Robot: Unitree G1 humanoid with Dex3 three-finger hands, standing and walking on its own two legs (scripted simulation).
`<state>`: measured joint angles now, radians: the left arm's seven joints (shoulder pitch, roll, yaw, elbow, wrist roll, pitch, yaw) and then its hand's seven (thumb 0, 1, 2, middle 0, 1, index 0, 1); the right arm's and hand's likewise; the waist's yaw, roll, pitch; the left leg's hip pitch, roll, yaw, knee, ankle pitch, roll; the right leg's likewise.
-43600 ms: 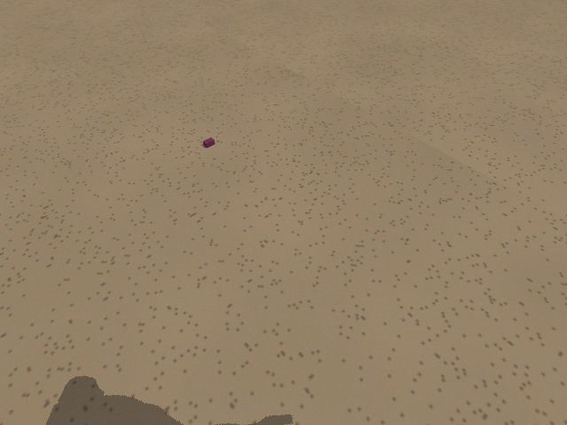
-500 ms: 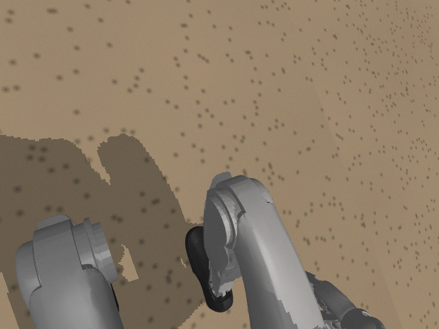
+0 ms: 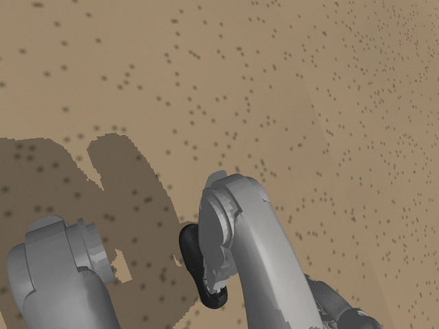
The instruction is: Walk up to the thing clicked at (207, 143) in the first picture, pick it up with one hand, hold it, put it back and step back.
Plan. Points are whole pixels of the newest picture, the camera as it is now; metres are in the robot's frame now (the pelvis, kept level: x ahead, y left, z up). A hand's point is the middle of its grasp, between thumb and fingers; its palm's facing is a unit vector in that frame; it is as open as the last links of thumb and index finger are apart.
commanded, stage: open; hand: left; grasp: from above
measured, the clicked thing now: out of the picture +0.42 +0.38 -0.28
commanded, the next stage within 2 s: withdraw in 0.76 s
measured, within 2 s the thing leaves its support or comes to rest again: neither
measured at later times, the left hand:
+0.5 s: hand out of the picture +0.40 +0.37 -0.24, palm faces -0.47 -0.15 -0.87, open 10.7 cm
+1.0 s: hand out of the picture +0.41 +0.37 -0.23, palm faces -0.44 -0.14 -0.89, open 12.1 cm
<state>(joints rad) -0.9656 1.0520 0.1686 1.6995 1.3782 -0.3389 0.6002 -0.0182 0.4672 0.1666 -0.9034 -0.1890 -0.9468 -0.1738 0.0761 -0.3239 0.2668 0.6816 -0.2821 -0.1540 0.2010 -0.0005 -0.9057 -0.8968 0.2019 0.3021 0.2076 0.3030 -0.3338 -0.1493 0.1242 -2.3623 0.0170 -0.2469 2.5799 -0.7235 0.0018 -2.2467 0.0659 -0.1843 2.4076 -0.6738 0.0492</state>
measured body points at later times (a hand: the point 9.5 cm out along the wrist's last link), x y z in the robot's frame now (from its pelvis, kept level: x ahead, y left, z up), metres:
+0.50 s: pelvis +0.00 +0.00 +0.00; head +0.26 +0.15 +0.34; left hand +0.42 +0.37 -0.19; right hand +0.09 -0.26 -0.06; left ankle +0.06 +0.12 -0.26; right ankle +0.11 -0.12 -0.26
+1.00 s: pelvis +0.00 +0.00 +0.00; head +0.26 +0.14 +0.34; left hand +0.43 +0.37 -0.18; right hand +0.09 -0.26 -0.06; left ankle +0.06 +0.12 -0.26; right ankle +0.11 -0.12 -0.26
